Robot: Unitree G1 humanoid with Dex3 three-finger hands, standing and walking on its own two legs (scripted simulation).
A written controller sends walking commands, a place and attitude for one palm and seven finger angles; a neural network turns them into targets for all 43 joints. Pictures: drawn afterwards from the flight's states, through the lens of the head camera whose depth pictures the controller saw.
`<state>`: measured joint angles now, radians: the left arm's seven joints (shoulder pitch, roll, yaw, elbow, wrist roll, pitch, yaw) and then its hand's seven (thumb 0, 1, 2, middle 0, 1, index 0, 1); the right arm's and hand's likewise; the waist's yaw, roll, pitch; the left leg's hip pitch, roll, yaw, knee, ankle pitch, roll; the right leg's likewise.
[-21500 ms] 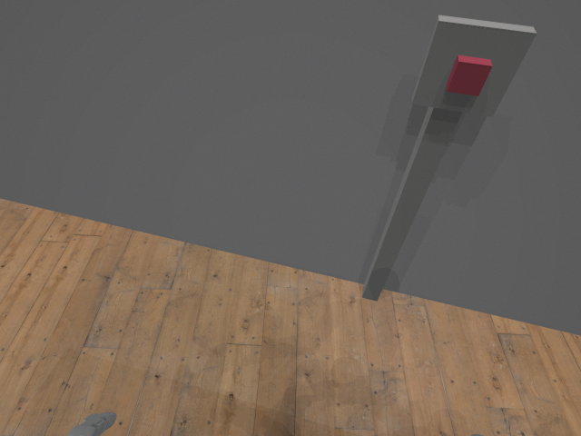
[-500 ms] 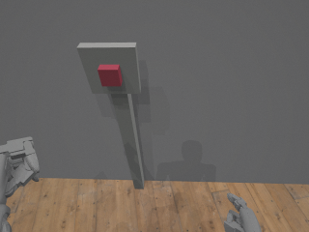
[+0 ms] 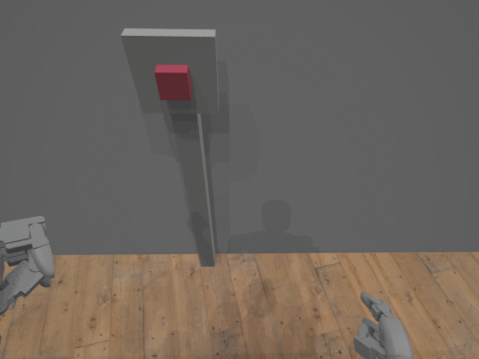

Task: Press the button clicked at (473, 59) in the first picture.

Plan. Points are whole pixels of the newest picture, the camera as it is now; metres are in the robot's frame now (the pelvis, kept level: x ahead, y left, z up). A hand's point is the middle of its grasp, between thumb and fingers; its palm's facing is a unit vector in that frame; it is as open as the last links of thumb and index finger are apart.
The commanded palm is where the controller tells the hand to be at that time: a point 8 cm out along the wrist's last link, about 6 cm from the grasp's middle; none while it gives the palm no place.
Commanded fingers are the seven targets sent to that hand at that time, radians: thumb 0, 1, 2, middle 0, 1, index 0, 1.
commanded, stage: step back with the hand held close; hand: left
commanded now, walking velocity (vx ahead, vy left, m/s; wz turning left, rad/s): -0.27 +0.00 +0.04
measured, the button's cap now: (174, 82) +0.56 +0.17 +0.17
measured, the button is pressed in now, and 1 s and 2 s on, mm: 0 0 0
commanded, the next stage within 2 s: stop stepping back and stand still in 0.54 s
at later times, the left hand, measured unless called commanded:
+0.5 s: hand (20, 325) +0.13 +0.24 +0.16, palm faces +0.27 -0.85 -0.45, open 3.1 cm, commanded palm +0.05 +0.29 +0.18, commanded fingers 0.00 0.90 0.90 -1.30 -1.50 -1.30 -1.50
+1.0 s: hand out of the picture +0.04 +0.25 +0.17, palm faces +0.27 -0.86 -0.43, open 3.1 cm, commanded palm -0.03 +0.30 +0.18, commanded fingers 0.00 0.90 0.90 -1.30 -1.50 -1.30 -1.50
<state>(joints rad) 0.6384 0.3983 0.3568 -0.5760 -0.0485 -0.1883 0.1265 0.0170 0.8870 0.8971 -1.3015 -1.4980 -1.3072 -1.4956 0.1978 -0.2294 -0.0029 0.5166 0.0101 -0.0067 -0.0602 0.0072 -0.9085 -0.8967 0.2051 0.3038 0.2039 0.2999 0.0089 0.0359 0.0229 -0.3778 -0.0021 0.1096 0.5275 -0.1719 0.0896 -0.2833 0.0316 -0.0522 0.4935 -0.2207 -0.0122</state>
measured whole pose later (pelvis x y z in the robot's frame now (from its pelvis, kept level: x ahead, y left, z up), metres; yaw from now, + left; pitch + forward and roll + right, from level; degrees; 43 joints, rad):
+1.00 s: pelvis -0.17 +0.03 +0.01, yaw -2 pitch +0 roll -1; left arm 0.61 0.44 0.36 -0.66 -0.03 -0.20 0.14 0.02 0.89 0.90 -1.30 -1.50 -1.31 -1.50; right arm 0.22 -0.16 0.02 0.58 -0.01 -0.16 -0.05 0.01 -0.91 -0.90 0.20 0.30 0.20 0.30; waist -0.02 -0.08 0.05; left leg -0.30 0.00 0.02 0.45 -0.15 0.03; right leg -0.26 0.02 0.01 0.67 -0.43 0.01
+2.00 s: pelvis -0.17 +0.06 +0.01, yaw +0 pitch +0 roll -1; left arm 0.59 0.39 0.32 -0.52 -0.01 -0.23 0.13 0.02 0.89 0.90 -1.30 -1.50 -1.31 -1.50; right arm 0.17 -0.21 0.00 0.60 0.00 -0.12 -0.04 0.01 -0.91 -0.90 0.21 0.30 0.20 0.30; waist 0.01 -0.01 0.04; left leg -0.25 0.02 0.06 0.49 -0.23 0.02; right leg -0.20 0.00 -0.06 0.44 -0.24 -0.01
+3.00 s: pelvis -0.19 +0.05 +0.01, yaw +1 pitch -2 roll +0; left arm 0.20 0.17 0.02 1.13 0.01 -0.01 0.02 0.01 0.90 0.90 -0.20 -0.30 -0.21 -0.30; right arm 0.26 -0.16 -0.02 1.11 -0.03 0.00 -0.02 0.00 -0.91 -0.90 0.20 0.30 0.20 0.30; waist -0.01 0.01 0.05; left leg -0.23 0.01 0.04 0.43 -0.17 0.02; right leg -0.19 -0.01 -0.08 0.42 -0.21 -0.02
